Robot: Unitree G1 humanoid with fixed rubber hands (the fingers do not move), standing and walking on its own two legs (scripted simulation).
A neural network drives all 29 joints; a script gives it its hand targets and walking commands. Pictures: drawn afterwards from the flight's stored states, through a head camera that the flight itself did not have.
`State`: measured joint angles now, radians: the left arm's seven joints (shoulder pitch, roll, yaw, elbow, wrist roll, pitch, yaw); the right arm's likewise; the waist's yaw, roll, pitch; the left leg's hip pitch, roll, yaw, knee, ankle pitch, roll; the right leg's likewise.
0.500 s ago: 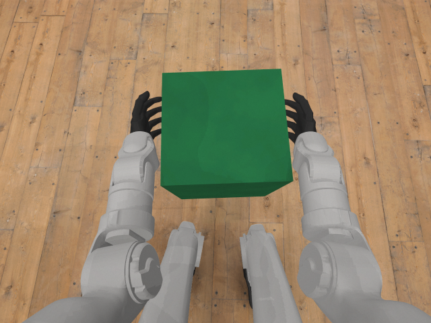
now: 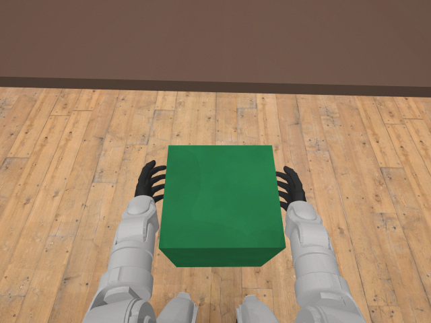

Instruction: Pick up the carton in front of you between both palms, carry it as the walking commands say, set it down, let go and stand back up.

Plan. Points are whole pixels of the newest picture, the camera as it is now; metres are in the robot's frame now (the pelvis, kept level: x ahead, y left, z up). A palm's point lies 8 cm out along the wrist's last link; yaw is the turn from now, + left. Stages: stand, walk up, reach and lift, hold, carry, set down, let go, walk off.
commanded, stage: reach and lift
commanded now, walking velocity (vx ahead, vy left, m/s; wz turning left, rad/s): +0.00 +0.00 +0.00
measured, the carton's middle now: (219, 212) +0.34 +0.00 -0.10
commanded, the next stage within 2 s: hold in 1.36 s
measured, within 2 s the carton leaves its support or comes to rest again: neither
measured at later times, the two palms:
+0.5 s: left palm (127, 187) +0.31 +0.15 +0.09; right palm (317, 198) +0.30 -0.15 +0.08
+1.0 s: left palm (127, 180) +0.31 +0.15 +0.10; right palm (319, 191) +0.31 -0.15 +0.09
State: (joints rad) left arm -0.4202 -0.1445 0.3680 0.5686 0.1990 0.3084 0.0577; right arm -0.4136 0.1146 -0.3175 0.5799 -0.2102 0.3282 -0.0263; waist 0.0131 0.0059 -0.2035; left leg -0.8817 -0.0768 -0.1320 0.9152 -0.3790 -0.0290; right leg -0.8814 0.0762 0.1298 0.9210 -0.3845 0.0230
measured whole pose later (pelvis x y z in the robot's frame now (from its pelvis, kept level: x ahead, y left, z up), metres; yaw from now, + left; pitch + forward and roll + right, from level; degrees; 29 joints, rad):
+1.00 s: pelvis +0.02 +0.00 +0.06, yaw +0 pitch -4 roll +0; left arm -0.32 -0.17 0.30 0.35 0.31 0.63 -0.01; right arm -0.29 0.16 -0.26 0.34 -0.30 0.65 0.02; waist 0.00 0.00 -0.01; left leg -0.12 -0.04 -0.14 0.39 -0.20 -0.01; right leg -0.12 0.04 0.14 0.40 -0.21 0.01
